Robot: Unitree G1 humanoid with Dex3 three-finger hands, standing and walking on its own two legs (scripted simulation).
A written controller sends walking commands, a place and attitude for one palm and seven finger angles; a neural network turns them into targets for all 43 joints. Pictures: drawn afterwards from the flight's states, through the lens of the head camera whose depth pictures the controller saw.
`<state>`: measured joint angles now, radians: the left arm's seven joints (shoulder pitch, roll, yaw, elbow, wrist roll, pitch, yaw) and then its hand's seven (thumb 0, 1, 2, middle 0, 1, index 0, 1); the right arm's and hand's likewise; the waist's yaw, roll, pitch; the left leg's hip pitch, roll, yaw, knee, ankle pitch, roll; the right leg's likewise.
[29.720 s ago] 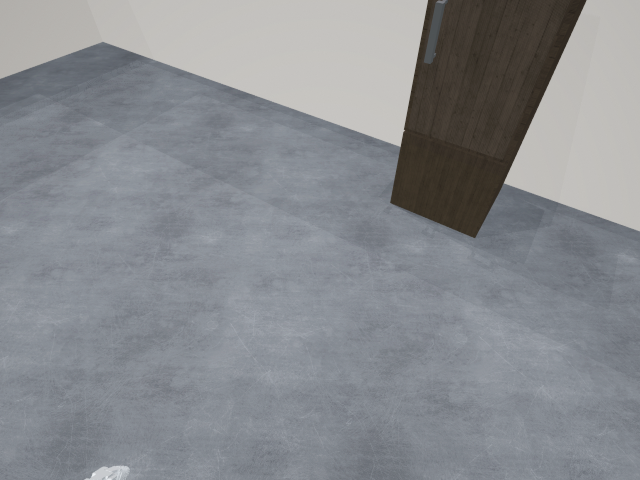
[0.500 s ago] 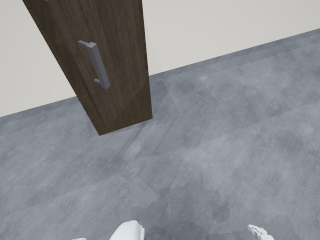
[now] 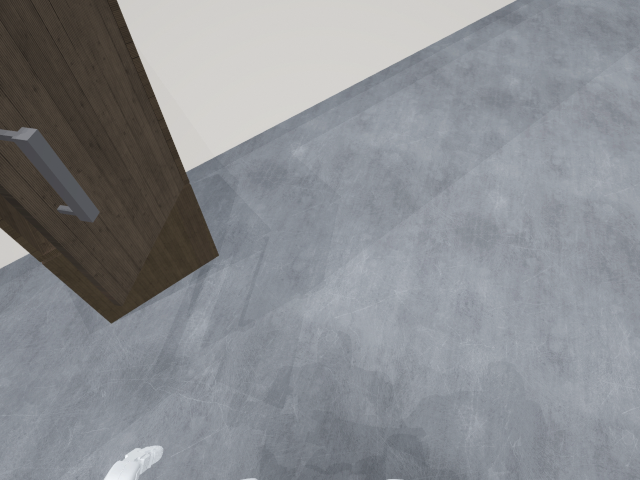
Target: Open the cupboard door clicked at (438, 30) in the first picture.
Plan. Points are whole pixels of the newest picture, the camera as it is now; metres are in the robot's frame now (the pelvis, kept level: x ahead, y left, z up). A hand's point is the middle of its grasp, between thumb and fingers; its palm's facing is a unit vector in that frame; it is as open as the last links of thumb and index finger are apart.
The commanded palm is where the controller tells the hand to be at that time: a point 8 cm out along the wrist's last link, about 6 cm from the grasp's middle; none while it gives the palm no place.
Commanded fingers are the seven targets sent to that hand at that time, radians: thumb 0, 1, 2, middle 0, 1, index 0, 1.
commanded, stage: walk to a spot facing it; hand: left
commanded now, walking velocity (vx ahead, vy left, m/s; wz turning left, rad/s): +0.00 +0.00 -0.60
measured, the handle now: (48, 178) +0.50 +0.44 +0.03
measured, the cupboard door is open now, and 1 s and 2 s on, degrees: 40 40 40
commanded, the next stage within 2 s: turn to face it in 1.74 s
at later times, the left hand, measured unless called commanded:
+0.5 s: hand (222, 420) +0.21 +0.16 -0.16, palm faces -0.30 -0.94 -0.16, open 7.4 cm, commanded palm none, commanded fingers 0.00 0.90 0.90 -0.20 -0.30 -0.20 -0.30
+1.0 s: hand (336, 313) +0.38 +0.00 -0.16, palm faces -0.53 -0.82 -0.21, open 7.2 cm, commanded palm none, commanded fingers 0.00 0.90 0.90 -0.20 -0.30 -0.20 -0.30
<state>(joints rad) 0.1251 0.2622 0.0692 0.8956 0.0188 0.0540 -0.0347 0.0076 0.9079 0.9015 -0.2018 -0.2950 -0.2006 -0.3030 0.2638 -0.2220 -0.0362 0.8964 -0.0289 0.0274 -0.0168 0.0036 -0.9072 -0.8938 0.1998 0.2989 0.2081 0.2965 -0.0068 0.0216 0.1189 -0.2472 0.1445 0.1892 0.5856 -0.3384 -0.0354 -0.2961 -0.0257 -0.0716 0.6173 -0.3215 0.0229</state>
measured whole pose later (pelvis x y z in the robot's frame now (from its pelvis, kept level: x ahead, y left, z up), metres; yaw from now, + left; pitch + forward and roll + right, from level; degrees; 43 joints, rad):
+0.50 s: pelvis +0.06 +0.00 +0.01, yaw -18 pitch +2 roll -1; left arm 0.16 0.24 0.08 0.91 0.03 0.05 -0.06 0.01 0.91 0.90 -0.20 -0.30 -0.20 -0.30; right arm 0.33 -0.19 -0.02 0.91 -0.04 -0.03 -0.02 0.00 -0.91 -0.89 0.20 0.30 0.21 0.30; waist -0.01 -0.04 0.07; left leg -0.19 0.08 0.14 0.47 -0.31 0.00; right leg -0.53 -0.03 -0.02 1.11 -0.35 0.01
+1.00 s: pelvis +0.22 -0.13 +0.01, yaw -33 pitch +1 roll +0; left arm 0.20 0.20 0.06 0.98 0.02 -0.04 -0.01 0.00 0.94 0.90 -0.21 -0.30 -0.21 -0.30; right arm 0.19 -0.19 -0.05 0.94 -0.03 -0.01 0.01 0.01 -0.91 -0.89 0.19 0.30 0.20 0.30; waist -0.03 -0.01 0.09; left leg -0.57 0.13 0.04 0.94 -0.27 -0.07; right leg -0.15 0.04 -0.05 0.42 -0.29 -0.06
